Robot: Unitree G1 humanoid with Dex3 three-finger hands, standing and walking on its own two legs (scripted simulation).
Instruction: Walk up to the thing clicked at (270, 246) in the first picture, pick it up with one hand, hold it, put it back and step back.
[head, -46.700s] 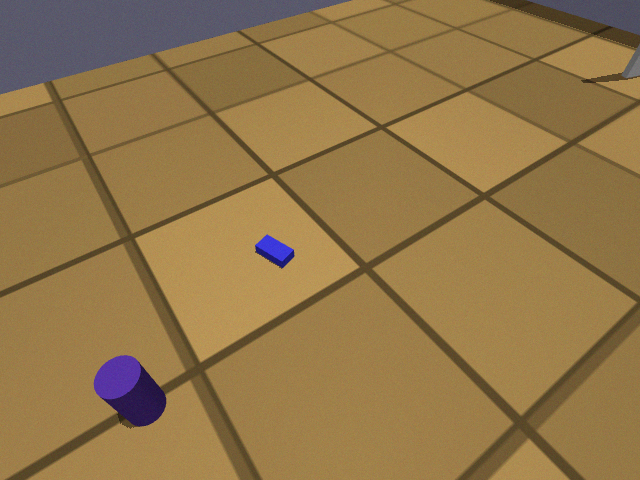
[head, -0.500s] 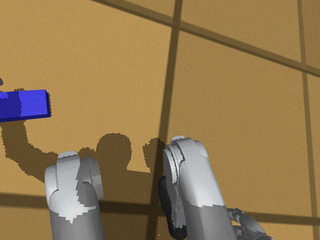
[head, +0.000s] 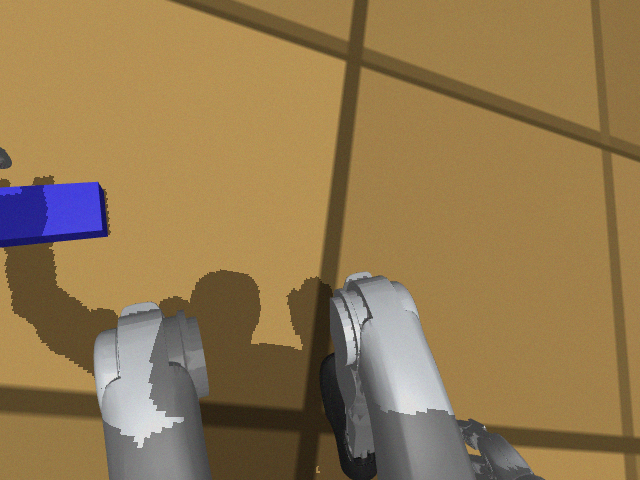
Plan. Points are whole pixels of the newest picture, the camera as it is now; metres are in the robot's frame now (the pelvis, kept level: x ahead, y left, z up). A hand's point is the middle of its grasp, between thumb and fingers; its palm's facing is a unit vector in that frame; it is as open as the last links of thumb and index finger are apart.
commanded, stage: rise first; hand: left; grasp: from above
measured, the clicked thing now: (48, 214) +0.46 +0.33 -0.29
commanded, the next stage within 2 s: approach in 0.18 s
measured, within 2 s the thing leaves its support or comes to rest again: neither
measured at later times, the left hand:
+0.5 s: hand out of the picture +0.43 +0.35 -0.18, palm faces -0.46 -0.05 -0.89, open 13.9 cm
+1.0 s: hand (8, 208) +0.43 +0.33 -0.18, palm faces -0.51 -0.10 -0.86, open 13.6 cm
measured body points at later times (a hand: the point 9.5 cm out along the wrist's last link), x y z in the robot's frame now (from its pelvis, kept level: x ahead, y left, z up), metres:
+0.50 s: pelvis -0.01 +0.00 +0.00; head +0.23 +0.11 +0.37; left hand +0.45 +0.35 -0.13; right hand +0.07 -0.27 -0.09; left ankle +0.07 +0.13 -0.28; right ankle +0.10 -0.14 -0.28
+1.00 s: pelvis -0.01 -0.01 +0.00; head +0.24 +0.07 +0.37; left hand +0.46 +0.34 -0.13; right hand +0.05 -0.28 -0.09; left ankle +0.07 +0.13 -0.28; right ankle +0.10 -0.15 -0.28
